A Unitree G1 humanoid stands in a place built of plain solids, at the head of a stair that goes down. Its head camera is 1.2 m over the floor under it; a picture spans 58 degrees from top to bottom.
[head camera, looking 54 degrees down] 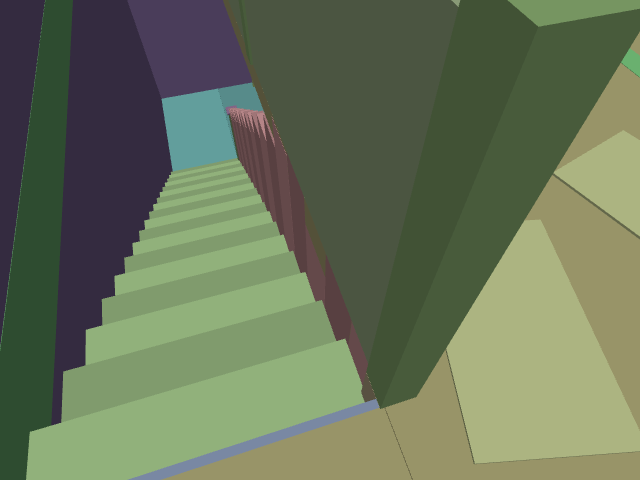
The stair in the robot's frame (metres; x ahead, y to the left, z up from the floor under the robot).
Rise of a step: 0.18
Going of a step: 0.26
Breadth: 1.00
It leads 17 degrees to the left of straight ahead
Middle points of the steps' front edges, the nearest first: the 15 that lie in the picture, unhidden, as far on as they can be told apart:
0.20 0.31 0.00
0.45 0.39 -0.18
0.69 0.47 -0.37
0.94 0.55 -0.55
1.19 0.62 -0.74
1.44 0.70 -0.92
1.69 0.78 -1.11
1.94 0.85 -1.29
2.18 0.93 -1.48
2.43 1.01 -1.66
2.68 1.09 -1.85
2.93 1.16 -2.03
3.18 1.24 -2.22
3.43 1.32 -2.40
3.67 1.39 -2.59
